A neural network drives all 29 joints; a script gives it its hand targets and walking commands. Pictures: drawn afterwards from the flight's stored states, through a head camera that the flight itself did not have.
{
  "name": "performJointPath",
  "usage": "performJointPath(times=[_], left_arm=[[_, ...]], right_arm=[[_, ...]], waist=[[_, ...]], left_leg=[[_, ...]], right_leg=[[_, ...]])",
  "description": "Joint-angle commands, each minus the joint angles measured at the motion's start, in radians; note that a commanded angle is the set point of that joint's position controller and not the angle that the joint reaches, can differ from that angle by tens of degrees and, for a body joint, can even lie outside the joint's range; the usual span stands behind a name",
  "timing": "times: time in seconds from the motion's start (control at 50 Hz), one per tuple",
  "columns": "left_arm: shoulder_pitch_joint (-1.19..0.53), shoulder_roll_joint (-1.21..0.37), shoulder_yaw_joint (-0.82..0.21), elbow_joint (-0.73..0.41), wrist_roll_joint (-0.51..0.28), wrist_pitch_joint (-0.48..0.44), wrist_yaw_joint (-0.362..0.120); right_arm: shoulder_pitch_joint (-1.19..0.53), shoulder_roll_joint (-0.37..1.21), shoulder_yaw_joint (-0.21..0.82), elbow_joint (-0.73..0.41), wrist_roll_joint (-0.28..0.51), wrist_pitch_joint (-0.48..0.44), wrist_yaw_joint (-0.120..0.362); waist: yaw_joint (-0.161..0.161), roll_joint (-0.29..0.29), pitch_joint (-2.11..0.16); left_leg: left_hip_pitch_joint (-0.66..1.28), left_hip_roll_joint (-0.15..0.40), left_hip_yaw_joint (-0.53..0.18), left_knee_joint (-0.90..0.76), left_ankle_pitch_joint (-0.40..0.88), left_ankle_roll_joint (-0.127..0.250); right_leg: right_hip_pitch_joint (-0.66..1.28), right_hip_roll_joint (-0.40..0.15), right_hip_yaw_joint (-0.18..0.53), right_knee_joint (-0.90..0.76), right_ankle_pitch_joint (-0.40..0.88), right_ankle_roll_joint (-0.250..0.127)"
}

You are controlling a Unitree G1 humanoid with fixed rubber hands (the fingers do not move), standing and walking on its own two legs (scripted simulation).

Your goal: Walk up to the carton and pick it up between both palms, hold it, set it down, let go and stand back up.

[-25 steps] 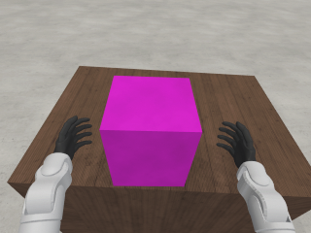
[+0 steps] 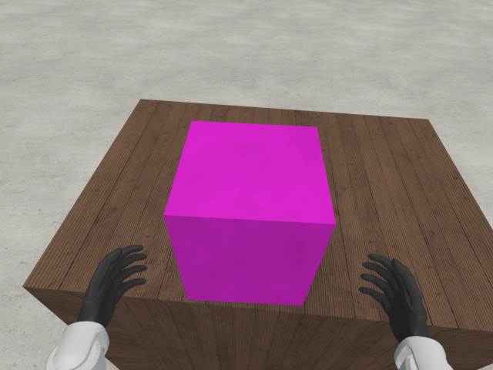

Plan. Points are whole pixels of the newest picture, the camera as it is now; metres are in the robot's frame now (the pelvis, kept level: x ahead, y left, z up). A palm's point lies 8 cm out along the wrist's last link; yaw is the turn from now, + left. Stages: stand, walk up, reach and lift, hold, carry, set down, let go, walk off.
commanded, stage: set down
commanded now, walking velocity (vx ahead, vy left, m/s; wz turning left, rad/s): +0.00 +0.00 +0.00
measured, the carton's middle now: (249, 217) +0.37 +0.03 +0.06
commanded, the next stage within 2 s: let go in 1.24 s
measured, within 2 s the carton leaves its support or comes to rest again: neither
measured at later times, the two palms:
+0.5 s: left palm (103, 345) +0.17 +0.24 -0.02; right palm (399, 355) +0.18 -0.20 -0.01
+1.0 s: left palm out of the picture +0.14 +0.21 -0.07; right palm (400, 352) +0.19 -0.20 -0.01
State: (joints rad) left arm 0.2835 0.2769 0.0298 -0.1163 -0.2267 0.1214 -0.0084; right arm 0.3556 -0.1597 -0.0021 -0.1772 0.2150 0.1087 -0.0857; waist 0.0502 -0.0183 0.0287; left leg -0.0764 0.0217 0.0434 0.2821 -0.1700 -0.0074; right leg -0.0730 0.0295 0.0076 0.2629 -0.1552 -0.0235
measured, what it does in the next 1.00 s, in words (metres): stands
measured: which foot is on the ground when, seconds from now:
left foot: down 0.00-1.00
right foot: down 0.00-1.00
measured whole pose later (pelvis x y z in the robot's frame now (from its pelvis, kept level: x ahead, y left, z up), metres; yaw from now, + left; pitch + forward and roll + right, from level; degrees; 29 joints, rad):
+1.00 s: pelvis -0.03 +0.00 +0.00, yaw +0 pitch -8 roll +0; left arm 0.19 0.18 0.00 0.45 0.01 0.15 0.00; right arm 0.14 -0.14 -0.01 0.36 0.02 -0.09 0.04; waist 0.00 -0.04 0.12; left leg -0.01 0.02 0.05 0.33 -0.17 0.00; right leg -0.03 0.02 0.01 0.34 -0.18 -0.03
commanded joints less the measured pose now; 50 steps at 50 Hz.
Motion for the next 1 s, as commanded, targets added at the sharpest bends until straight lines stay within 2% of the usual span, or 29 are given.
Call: performJointPath(times=[0.0,0.06,0.14,0.18,0.28,0.3,0.32,0.36,0.38,0.4,0.44,0.46,0.48,0.5,0.52,0.56,0.64,0.68,0.72,0.8,0.82,0.86,0.94,0.98], left_arm=[[-0.020,0.079,0.026,-0.079,0.010,-0.073,-0.004],[-0.001,0.085,0.009,-0.056,0.013,-0.115,-0.002],[0.024,0.089,-0.009,-0.009,0.025,-0.155,0.003],[0.031,0.086,-0.006,0.021,0.039,-0.161,0.003],[0.007,0.082,-0.015,0.078,0.050,-0.161,0.008],[0.019,0.078,-0.016,0.124,0.069,-0.154,0.007],[0.004,0.077,-0.017,0.093,0.062,-0.160,0.012],[0.003,0.068,-0.024,0.125,0.071,-0.158,0.016],[0.002,0.072,-0.023,0.131,0.072,-0.156,0.017],[0.010,0.062,-0.021,0.193,0.087,-0.144,0.013],[-0.001,0.069,-0.016,0.175,0.089,-0.140,0.010],[-0.013,0.072,-0.015,0.167,0.092,-0.141,0.014],[-0.005,0.059,-0.021,0.207,0.103,-0.133,0.012],[0.003,0.048,-0.019,0.236,0.111,-0.123,0.008],[-0.004,0.049,-0.014,0.255,0.121,-0.114,0.004],[-0.025,0.050,-0.007,0.231,0.123,-0.110,0.008],[-0.034,0.017,-0.012,0.329,0.156,-0.067,0.006],[-0.051,0.011,-0.007,0.328,0.165,-0.045,0.006],[-0.062,-0.009,-0.009,0.401,0.174,-0.010,-0.004],[-0.101,-0.019,-0.016,0.389,0.178,0.019,-0.003],[-0.109,-0.031,-0.017,0.453,0.198,0.033,-0.005],[-0.137,-0.034,-0.012,0.470,0.209,0.041,-0.010],[-0.207,-0.025,-0.007,0.449,0.251,0.004,0.016],[-0.201,-0.019,0.010,0.457,0.265,-0.009,0.027]], right_arm=[[0.007,-0.050,-0.016,-0.085,-0.007,-0.055,0.003],[0.020,-0.068,-0.020,-0.063,-0.016,-0.091,0.012],[0.047,-0.060,-0.022,-0.003,-0.030,-0.131,0.023],[0.042,-0.060,-0.018,0.030,-0.035,-0.145,0.025],[0.018,-0.051,-0.026,0.102,-0.053,-0.164,0.041],[0.025,-0.058,-0.022,0.152,-0.067,-0.166,0.045],[0.015,-0.065,-0.035,0.143,-0.062,-0.178,0.049],[0.007,-0.058,-0.033,0.182,-0.071,-0.189,0.056],[0.000,-0.058,-0.035,0.186,-0.076,-0.192,0.055],[0.002,-0.061,-0.028,0.244,-0.087,-0.188,0.056],[-0.012,-0.064,-0.037,0.236,-0.096,-0.197,0.056],[-0.028,-0.064,-0.032,0.235,-0.092,-0.202,0.057],[-0.024,-0.063,-0.028,0.275,-0.100,-0.199,0.059],[-0.017,-0.063,-0.021,0.305,-0.108,-0.196,0.059],[-0.018,-0.063,-0.018,0.336,-0.114,-0.191,0.060],[-0.040,-0.065,-0.026,0.329,-0.113,-0.194,0.061],[-0.062,-0.071,-0.024,0.443,-0.134,-0.169,0.070],[-0.083,-0.077,-0.029,0.448,-0.143,-0.155,0.069],[-0.102,-0.083,-0.034,0.501,-0.165,-0.130,0.070],[-0.137,-0.084,-0.046,0.507,-0.174,-0.099,0.075],[-0.144,-0.091,-0.047,0.568,-0.188,-0.087,0.078],[-0.166,-0.094,-0.051,0.589,-0.205,-0.084,0.084],[-0.188,-0.107,-0.078,0.698,-0.226,-0.095,0.098],[-0.203,-0.108,-0.082,0.718,-0.239,-0.107,0.100]], waist=[[0.005,0.024,-0.034],[0.002,0.046,-0.053],[-0.007,0.041,-0.036],[-0.002,0.045,-0.032],[-0.001,0.034,-0.029],[-0.004,0.047,-0.020],[-0.003,0.058,-0.041],[-0.011,0.056,-0.029],[-0.007,0.043,-0.025],[-0.010,0.044,0.010],[-0.013,0.024,-0.009],[-0.004,0.032,-0.016],[-0.015,0.032,0.007],[-0.011,0.028,0.017],[-0.013,0.046,0.026],[-0.012,0.053,0.015],[-0.020,0.062,0.078],[-0.026,0.057,0.087],[-0.035,0.046,0.130],[-0.036,0.045,0.155],[-0.039,0.045,0.189],[-0.035,0.037,0.191],[-0.050,0.113,0.180],[-0.050,0.108,0.164]], left_leg=[[0.107,-0.017,-0.038,0.014,0.262,-0.022],[0.114,-0.010,-0.044,0.022,0.286,-0.029],[0.113,-0.009,-0.045,0.024,0.276,-0.025],[0.102,-0.008,-0.043,0.023,0.258,-0.024],[0.087,-0.005,-0.033,0.013,0.206,-0.018],[0.090,-0.004,-0.031,0.013,0.202,-0.023],[0.093,0.000,-0.032,0.012,0.214,-0.024],[0.087,0.000,-0.029,0.016,0.210,-0.026],[0.084,-0.002,-0.025,0.018,0.205,-0.023],[0.080,-0.003,-0.025,0.017,0.199,-0.025],[0.079,-0.003,-0.022,0.015,0.194,-0.021],[0.077,-0.004,-0.018,0.019,0.210,-0.021],[0.072,-0.004,-0.017,0.018,0.204,-0.022],[0.077,-0.007,-0.015,0.015,0.195,-0.024],[0.079,-0.007,-0.012,0.012,0.188,-0.024],[0.078,-0.005,-0.009,0.007,0.169,-0.025],[0.062,-0.002,-0.003,-0.004,0.105,-0.027],[0.052,0.004,-0.002,-0.015,0.072,-0.022],[0.025,0.005,0.001,-0.028,0.003,-0.018],[-0.026,0.012,0.001,-0.061,-0.092,-0.008],[-0.037,0.013,0.002,-0.064,-0.118,-0.007],[-0.065,0.013,0.007,-0.071,-0.155,-0.002],[-0.142,0.030,-0.005,-0.100,-0.242,0.000],[-0.159,0.027,0.005,-0.094,-0.230,0.007]], right_leg=[[-0.091,-0.034,0.059,-0.075,0.033,-0.010],[-0.084,-0.029,0.050,-0.065,0.039,-0.016],[-0.094,-0.030,0.049,-0.065,0.036,-0.017],[-0.082,-0.030,0.048,-0.062,0.023,-0.018],[-0.084,-0.032,0.041,-0.060,-0.013,-0.019],[-0.091,-0.032,0.039,-0.058,-0.016,-0.019],[-0.081,-0.028,0.035,-0.053,-0.007,-0.021],[-0.082,-0.026,0.029,-0.050,-0.012,-0.021],[-0.081,-0.027,0.030,-0.050,-0.002,-0.019],[-0.094,-0.029,0.029,-0.054,-0.010,-0.021],[-0.085,-0.024,0.025,-0.052,-0.010,-0.016],[-0.073,-0.026,0.023,-0.047,0.005,-0.017],[-0.079,-0.025,0.024,-0.050,0.003,-0.017],[-0.076,-0.026,0.023,-0.053,0.000,-0.016],[-0.080,-0.028,0.024,-0.054,-0.013,-0.017],[-0.066,-0.028,0.022,-0.050,-0.027,-0.022],[-0.089,-0.029,0.015,-0.052,-0.086,-0.028],[-0.073,-0.027,0.012,-0.052,-0.107,-0.029],[-0.077,-0.029,0.011,-0.058,-0.152,-0.030],[-0.039,-0.033,0.017,-0.044,-0.189,-0.028],[-0.055,-0.030,0.011,-0.040,-0.214,-0.030],[-0.030,-0.031,0.012,-0.032,-0.219,-0.028],[0.063,-0.023,0.008,0.019,-0.201,-0.025],[0.099,-0.025,0.015,0.027,-0.191,-0.021]])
